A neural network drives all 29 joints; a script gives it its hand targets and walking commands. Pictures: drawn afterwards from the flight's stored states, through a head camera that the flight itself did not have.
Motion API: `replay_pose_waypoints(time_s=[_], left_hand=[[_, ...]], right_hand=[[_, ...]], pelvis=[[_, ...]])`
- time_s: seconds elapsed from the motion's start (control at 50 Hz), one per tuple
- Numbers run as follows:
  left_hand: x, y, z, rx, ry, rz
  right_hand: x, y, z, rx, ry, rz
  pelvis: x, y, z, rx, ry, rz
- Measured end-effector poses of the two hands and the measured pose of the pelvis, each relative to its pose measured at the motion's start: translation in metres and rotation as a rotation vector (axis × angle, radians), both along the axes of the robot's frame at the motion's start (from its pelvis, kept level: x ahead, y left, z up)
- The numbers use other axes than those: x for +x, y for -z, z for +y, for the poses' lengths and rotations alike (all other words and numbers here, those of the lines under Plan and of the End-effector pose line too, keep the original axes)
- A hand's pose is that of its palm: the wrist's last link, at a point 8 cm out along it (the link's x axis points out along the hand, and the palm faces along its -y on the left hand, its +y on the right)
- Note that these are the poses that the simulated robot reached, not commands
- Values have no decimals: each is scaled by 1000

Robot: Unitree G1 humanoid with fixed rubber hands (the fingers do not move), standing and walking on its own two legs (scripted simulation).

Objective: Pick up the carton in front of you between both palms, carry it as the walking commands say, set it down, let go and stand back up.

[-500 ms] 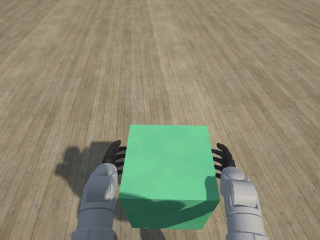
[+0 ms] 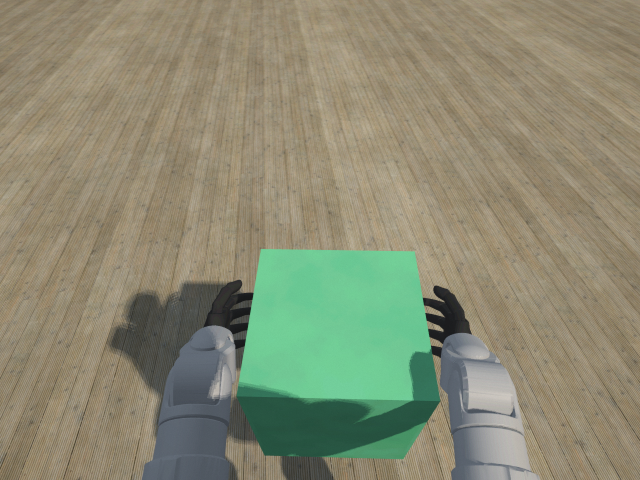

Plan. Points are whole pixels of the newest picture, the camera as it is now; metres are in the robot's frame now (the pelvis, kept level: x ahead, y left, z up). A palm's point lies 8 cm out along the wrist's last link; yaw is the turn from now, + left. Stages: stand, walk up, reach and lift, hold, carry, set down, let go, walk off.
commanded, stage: carry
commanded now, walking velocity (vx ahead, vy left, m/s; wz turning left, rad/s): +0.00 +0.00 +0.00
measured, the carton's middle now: (335, 359) +0.31 +0.00 -0.04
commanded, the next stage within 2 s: hold in 0.12 s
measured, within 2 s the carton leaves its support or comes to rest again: neither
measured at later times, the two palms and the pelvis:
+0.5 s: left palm (185, 370) +0.24 +0.18 +0.05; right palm (428, 332) +0.30 -0.12 +0.05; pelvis -0.01 -0.03 +0.01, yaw +10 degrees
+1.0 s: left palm (215, 354) +0.26 +0.14 +0.05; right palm (449, 320) +0.32 -0.15 +0.05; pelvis +0.00 -0.06 +0.01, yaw +12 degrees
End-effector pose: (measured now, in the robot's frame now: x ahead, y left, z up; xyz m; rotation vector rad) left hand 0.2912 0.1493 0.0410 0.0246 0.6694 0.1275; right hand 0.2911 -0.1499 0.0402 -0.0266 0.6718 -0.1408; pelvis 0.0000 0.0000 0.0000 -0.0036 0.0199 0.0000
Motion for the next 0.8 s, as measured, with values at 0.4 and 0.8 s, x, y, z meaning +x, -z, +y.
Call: replay_pose_waypoints(time_s=[0.4,0.8], left_hand=[[-46,-4,33,9,-173,2],[-42,-14,-6,20,-192,0]], right_hand=[[7,-4,37,-14,-190,-1],[16,-8,0,15,-198,-2]], pelvis=[[-10,-9,-16,15,-159,-147],[-8,-8,-59,25,-204,-174]])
